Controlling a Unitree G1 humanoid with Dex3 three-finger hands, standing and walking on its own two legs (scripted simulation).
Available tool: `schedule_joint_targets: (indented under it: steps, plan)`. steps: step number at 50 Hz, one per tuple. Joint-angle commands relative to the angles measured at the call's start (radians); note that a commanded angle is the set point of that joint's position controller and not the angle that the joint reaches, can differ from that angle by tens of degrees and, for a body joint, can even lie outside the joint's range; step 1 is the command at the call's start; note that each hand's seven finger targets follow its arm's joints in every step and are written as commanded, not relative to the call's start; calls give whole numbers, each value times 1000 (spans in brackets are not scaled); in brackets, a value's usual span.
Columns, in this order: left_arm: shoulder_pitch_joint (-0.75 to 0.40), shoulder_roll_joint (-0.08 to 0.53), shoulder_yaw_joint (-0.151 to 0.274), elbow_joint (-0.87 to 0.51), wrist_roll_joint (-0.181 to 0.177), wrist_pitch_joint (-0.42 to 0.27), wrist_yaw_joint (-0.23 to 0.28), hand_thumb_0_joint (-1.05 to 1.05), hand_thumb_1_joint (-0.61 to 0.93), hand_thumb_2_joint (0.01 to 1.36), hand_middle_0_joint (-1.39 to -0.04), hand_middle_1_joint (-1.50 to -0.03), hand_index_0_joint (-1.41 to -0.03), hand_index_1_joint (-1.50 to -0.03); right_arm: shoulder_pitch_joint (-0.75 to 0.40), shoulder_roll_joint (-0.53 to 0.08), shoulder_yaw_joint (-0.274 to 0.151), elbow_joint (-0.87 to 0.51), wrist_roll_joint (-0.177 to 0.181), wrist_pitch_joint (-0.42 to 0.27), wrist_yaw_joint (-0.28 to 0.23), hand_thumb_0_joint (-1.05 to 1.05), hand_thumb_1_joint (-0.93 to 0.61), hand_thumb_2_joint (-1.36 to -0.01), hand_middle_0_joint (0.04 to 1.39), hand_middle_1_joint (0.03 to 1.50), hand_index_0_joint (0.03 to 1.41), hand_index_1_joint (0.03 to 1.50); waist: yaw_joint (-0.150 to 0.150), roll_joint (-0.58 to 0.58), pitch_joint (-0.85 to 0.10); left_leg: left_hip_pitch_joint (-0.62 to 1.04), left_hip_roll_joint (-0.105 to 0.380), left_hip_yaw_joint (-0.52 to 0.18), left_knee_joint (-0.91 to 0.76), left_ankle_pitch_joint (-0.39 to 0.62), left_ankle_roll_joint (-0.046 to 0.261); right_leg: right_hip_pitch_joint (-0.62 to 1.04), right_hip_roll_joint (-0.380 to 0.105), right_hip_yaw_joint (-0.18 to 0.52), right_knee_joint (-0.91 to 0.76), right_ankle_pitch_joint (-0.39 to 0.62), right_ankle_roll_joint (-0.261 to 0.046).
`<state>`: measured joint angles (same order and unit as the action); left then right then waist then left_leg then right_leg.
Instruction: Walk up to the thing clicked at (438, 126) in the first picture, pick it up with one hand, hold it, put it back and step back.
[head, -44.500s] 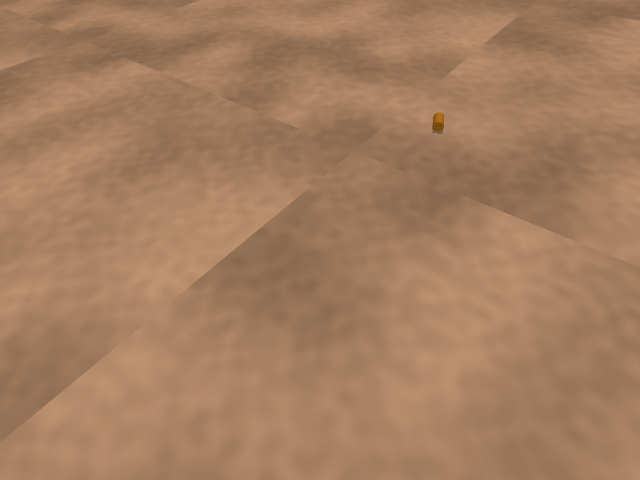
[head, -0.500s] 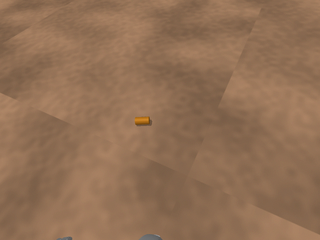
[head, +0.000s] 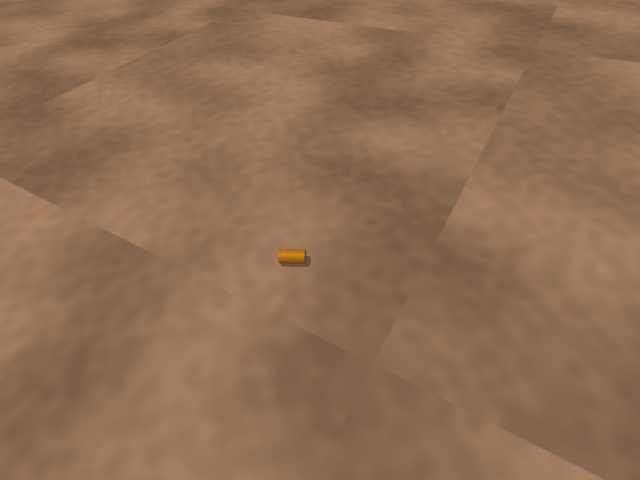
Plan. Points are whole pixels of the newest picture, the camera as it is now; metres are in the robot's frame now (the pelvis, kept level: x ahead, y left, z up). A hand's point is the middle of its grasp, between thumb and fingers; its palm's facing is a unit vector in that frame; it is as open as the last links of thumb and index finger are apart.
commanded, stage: step back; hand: left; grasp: from above
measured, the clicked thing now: (292, 256) +1.09 +0.29 -0.74
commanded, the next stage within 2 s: stand in 0.68 s
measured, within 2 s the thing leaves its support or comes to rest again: neither
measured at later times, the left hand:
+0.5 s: hand out of the picture +0.13 +0.30 -0.15, palm faces +0.01 -0.93 -0.37, open 7.3 cm
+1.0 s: hand out of the picture +0.15 +0.28 -0.14, palm faces -0.01 -0.94 -0.34, open 7.3 cm
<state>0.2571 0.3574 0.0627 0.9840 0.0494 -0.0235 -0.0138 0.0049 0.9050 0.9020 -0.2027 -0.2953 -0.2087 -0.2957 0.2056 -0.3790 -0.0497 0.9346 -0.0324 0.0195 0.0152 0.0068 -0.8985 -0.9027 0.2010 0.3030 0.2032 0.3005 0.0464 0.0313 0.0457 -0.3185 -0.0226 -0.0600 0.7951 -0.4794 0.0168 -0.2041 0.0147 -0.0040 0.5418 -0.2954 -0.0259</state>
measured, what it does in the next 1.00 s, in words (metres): steps on the spot: left foot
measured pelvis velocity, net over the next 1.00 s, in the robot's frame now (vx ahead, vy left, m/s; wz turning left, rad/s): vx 0.06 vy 0.03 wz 0.01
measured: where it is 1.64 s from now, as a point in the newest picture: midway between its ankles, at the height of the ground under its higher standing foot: outside the picture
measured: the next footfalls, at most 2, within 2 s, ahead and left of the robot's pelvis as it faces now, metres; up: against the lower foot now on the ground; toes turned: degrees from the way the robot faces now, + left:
left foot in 0.20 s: +0.10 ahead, +0.16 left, +0.00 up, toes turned +1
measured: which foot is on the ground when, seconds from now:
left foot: up 0.00-0.18, down 0.20-1.00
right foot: down 0.00-1.00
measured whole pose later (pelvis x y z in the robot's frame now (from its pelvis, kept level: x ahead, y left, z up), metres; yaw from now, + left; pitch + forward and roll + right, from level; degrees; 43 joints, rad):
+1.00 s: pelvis +0.06 +0.03 +0.01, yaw +1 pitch -2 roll +0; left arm 0.06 0.34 0.01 1.12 0.01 -0.01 -0.01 0.00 0.91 0.90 -0.20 -0.30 -0.21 -0.30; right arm 0.06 -0.35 0.00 1.11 0.00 -0.01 0.01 0.01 -0.90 -0.90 0.20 0.30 0.20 0.30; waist 0.00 0.00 0.07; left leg -0.13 0.02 0.01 0.37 -0.20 -0.02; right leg -0.09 -0.03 0.00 0.36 -0.23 0.03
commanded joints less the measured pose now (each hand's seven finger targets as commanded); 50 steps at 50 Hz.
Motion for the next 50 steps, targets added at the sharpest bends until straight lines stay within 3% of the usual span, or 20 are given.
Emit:
schedule_joint_targets:
  steps: [1,4,7,9,10,11,12,13,14,17,19,20,21,23,25,27,30,33,34,50]
  plan:
    - [-82,279,66,-93,-13,-48,27,0,900,900,-200,-300,-200,-300,-34,-188,-61,-62,4,-41,-4,0,-900,-900,200,300,200,300,-18,-130,89,-186,43,-68,71,44,-10,4,-294,358,-326,-272,-164]
    - [-68,293,66,-87,-9,-46,19,0,900,900,-200,-300,-200,-300,-34,-178,-59,-59,0,-45,6,0,-900,-900,200,300,200,300,-5,-174,64,-120,44,-8,-31,71,-21,-21,-249,267,-304,-261,-140]
    - [-132,278,51,-106,-15,-29,13,0,900,900,-200,-300,-200,-300,-8,-159,-58,-36,1,-58,6,0,-900,-900,200,300,200,300,-37,-208,26,65,37,68,-228,159,-29,-103,-219,154,-225,-111,-120]
    - [-117,242,31,-105,-23,-11,9,0,900,900,-200,-300,-200,-300,24,-156,-65,-3,0,-66,-8,0,-900,-900,200,300,200,300,-57,-154,-26,225,-5,89,-356,278,-24,-133,-167,77,-61,91,-84]
    - [-89,207,18,-104,-25,-6,9,0,900,900,-200,-300,-200,-300,58,-171,-69,5,-3,-72,-19,0,-900,-900,200,300,200,300,-66,-85,-63,299,35,27,-386,330,-20,-159,-138,48,41,127,-59]
    - [-56,160,4,-106,-35,-1,9,0,900,900,-200,-300,-200,-300,72,-217,-75,4,-11,-79,-29,0,-900,-900,200,300,200,300,-60,54,-101,324,186,-167,-451,312,18,-202,-74,12,178,38,-23]
    - [-54,152,0,-101,-47,14,13,0,900,900,-200,-300,-200,-300,18,-270,-73,-19,-11,-85,-33,0,-900,-900,200,300,200,300,-44,132,-83,247,349,-407,-532,183,108,-262,-22,-4,213,-194,5]
    - [-68,238,25,-82,-40,23,21,0,900,900,-200,-300,-200,-300,-17,-318,-84,-23,-6,-79,-32,0,-900,-900,200,300,200,300,-56,91,-50,92,382,-423,-534,92,194,-161,-62,64,289,-274,4]
    - [-80,248,25,-79,-40,23,19,0,900,900,-200,-300,-200,-300,-62,-304,-81,-25,-9,-75,-33,0,-900,-900,200,300,200,300,-41,84,-3,25,365,-388,-530,111,200,-127,-74,66,288,-268,3]
    - [-23,217,24,-54,-42,8,17,0,900,900,-200,-300,-200,-300,-94,-244,-56,-27,-4,-81,-35,0,-900,-900,200,300,200,300,-5,132,-52,119,264,-172,-396,477,127,-97,-74,36,111,-141,-8]
    - [-15,206,27,-31,-36,-3,21,0,900,900,-200,-300,-200,-300,-112,-224,-48,-14,11,-69,-33,0,-900,-900,200,300,200,300,6,117,-81,78,206,-91,-301,595,70,45,-56,17,-119,85,0]
    - [-27,232,36,-29,-31,-8,25,0,900,900,-200,-300,-200,-300,-106,-203,-41,-18,20,-65,-33,0,-900,-900,200,300,200,300,-2,73,-113,58,166,-54,-252,619,41,110,-80,61,-107,227,-11]
    - [-21,253,41,-27,-29,-10,30,0,900,900,-200,-300,-200,-300,-106,-181,-35,-22,26,-63,-36,0,-900,-900,200,300,200,300,-4,18,-139,25,128,-21,-202,569,17,148,-123,125,-95,328,-34]
    - [-108,296,41,-45,-32,-11,28,0,900,900,-200,-300,-200,-300,-78,-147,-28,-4,26,-58,-37,0,-900,-900,200,300,200,300,-45,-72,-126,41,69,24,-209,296,-10,64,-232,223,-111,251,-108]
    - [-188,255,19,-67,-33,-7,22,0,900,900,-200,-300,-200,-300,-61,-176,-34,37,12,-64,-39,0,-900,-900,200,300,200,300,-72,-79,-107,157,110,-5,-310,377,5,-22,-186,147,-79,264,-60]
    - [-170,232,18,-52,-39,-3,24,0,900,900,-200,-300,-200,-300,-103,-216,-39,41,13,-72,-38,0,-900,-900,200,300,200,300,-41,-31,-113,128,165,-57,-314,597,43,40,-117,51,-19,336,-15]
    - [-148,234,20,-28,-40,-5,29,0,900,900,-200,-300,-200,-300,-119,-200,-30,51,20,-71,-40,0,-900,-900,200,300,200,300,-28,-46,-144,159,158,-11,-270,783,45,90,-119,52,-19,458,-14]
    - [-169,236,19,-23,-43,2,30,0,900,900,-200,-300,-200,-300,-146,-188,-27,56,19,-64,-42,0,-900,-900,200,300,200,300,-28,-42,-129,128,140,7,-288,670,28,101,-126,60,-37,438,-22]
    - [-167,190,-4,4,-56,-1,25,0,900,900,-200,-300,-200,-300,-140,-183,-11,61,28,-62,-35,0,-900,-900,200,300,200,300,-43,5,-140,187,146,-19,-343,637,27,87,-136,86,-84,405,-11]
    - [-233,203,-16,85,-45,-14,20,0,900,900,-200,-300,-200,-300,-199,-180,3,125,29,-58,-19,0,-900,-900,200,300,200,300,-48,-35,-92,244,152,-12,-483,504,-4,122,-143,76,-248,292,16]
